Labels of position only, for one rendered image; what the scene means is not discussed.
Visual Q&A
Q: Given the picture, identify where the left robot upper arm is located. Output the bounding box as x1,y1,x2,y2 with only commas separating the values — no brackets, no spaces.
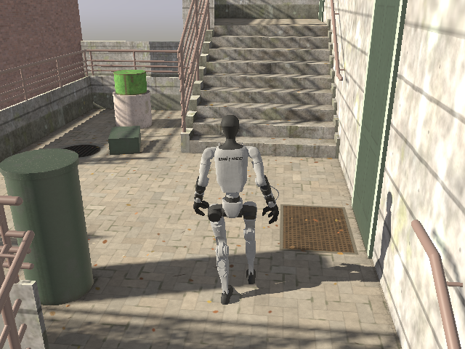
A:
198,147,216,187

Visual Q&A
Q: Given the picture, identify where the robot left foot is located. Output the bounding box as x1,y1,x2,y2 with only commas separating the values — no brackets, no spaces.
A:
221,285,233,305

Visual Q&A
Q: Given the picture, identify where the humanoid robot head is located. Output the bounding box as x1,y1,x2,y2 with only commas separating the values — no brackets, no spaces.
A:
219,115,243,150

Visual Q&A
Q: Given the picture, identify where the left robot hand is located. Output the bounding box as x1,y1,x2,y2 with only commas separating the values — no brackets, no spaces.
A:
193,201,209,216

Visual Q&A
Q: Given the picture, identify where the right robot hand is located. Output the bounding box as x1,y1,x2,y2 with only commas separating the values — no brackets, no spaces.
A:
262,204,279,224

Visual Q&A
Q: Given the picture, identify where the left robot forearm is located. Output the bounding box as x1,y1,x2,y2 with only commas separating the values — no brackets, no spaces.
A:
194,176,206,203

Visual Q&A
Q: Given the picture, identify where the right robot forearm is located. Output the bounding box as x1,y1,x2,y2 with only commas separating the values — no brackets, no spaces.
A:
260,175,276,208

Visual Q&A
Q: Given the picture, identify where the right robot upper arm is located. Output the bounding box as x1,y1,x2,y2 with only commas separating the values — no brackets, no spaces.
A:
246,146,267,187

